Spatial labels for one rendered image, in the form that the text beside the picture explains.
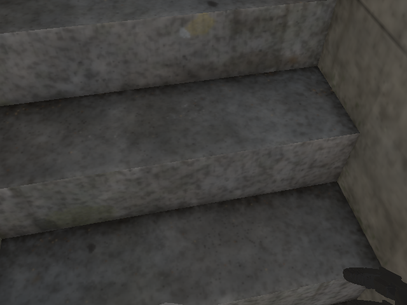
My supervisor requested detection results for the right robot hand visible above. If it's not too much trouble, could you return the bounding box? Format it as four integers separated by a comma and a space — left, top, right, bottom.
343, 267, 407, 305

